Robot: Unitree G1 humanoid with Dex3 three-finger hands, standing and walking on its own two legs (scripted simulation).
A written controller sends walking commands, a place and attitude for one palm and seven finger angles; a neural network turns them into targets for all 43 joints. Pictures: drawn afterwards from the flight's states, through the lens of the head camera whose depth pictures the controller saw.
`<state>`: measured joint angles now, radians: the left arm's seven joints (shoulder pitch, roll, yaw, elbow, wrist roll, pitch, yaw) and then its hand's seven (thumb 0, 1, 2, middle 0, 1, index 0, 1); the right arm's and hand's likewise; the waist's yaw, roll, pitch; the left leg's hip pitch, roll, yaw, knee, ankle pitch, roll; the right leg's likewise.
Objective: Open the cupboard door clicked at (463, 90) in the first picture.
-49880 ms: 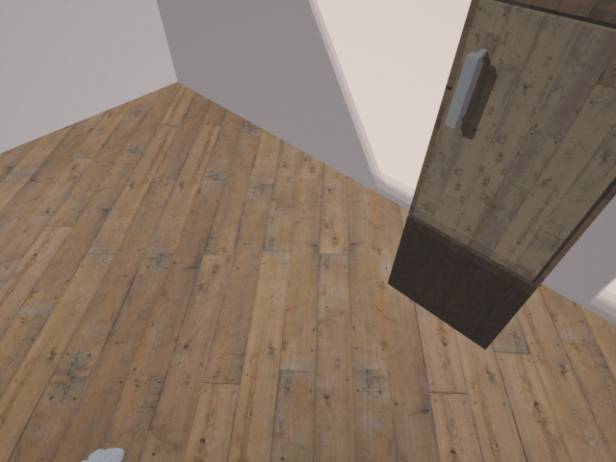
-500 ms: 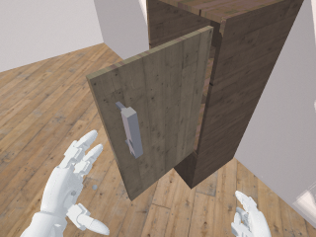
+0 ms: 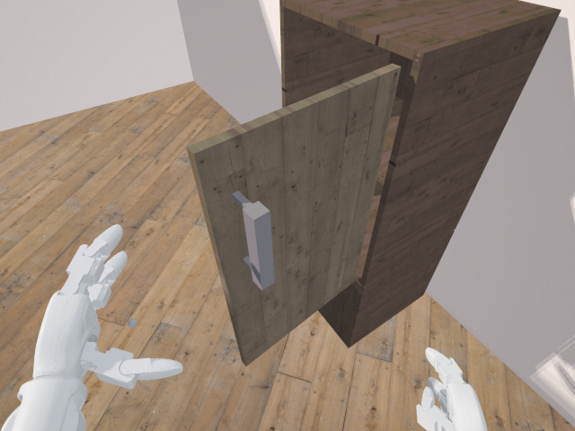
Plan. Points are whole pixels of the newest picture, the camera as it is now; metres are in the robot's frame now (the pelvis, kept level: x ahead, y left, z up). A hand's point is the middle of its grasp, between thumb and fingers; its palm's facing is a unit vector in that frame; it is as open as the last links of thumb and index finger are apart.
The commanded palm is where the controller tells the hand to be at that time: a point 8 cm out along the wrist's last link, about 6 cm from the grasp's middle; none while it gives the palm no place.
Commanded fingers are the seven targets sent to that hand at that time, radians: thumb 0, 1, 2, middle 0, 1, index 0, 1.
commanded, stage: draw the hand back to the body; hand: left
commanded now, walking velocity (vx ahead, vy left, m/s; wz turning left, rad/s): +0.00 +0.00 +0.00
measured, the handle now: (252, 241) +0.35 +0.09 +0.10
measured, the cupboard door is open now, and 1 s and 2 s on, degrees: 96 96 96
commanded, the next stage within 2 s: step back with the hand held close in 0.92 s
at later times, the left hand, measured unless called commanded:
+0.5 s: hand (93, 270) +0.24 +0.25 +0.15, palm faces +0.40 -0.83 -0.39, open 9.6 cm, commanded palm +0.19 +0.30 +0.18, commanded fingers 0.00 0.87 0.88 -0.20 -0.30 -0.20 -0.30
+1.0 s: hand (101, 269) +0.24 +0.24 +0.16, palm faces +0.43 -0.81 -0.39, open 7.5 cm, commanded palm +0.19 +0.28 +0.18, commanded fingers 0.00 0.90 0.90 -0.20 -0.30 -0.20 -0.30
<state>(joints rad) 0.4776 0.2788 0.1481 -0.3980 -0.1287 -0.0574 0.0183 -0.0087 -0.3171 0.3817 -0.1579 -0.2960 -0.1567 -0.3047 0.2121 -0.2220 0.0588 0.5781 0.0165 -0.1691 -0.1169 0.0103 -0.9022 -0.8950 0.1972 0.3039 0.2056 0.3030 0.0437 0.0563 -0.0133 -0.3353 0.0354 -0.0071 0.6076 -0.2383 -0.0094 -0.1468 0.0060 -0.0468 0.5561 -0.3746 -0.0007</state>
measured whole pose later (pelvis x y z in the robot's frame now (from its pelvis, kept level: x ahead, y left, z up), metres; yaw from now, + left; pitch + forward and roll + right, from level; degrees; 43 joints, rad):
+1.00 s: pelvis +0.04 -0.02 +0.01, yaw -1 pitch -3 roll +1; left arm 0.45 0.33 0.33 -0.36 -0.08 -0.07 0.11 0.02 0.89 0.90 -0.21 -0.30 -0.21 -0.31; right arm 0.18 -0.23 0.01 0.63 0.00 -0.06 -0.09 0.01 -0.90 -0.89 0.20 0.30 0.21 0.30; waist 0.06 0.06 0.01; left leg -0.16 0.04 0.02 0.42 -0.21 -0.03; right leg 0.01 0.00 -0.02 0.37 -0.33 -0.02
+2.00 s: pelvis -0.14 +0.06 +0.00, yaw +2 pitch -1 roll -5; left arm 0.46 0.42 0.44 -0.52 -0.06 -0.19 0.18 0.02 0.89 0.90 -0.21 -0.30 -0.21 -0.31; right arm 0.19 -0.17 -0.01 0.63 -0.01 -0.11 -0.05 0.01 -0.90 -0.89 0.20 0.30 0.21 0.30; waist 0.00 0.04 0.04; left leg -0.47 0.04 0.03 0.45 0.00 0.07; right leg -0.35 0.11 -0.02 1.01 -0.52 -0.01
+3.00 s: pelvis -0.24 +0.11 +0.00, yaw -1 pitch +1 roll +1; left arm 0.26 0.31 0.19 0.15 0.02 -0.02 0.04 0.00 0.90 0.90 -0.20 -0.29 -0.19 -0.30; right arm 0.19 -0.27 -0.02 0.75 -0.04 -0.06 -0.02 0.01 -0.90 -0.89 0.20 0.30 0.20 0.30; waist -0.02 0.05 -0.02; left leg -0.35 0.00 0.04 0.57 -0.23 0.02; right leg -0.35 0.00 -0.01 0.84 -0.52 -0.01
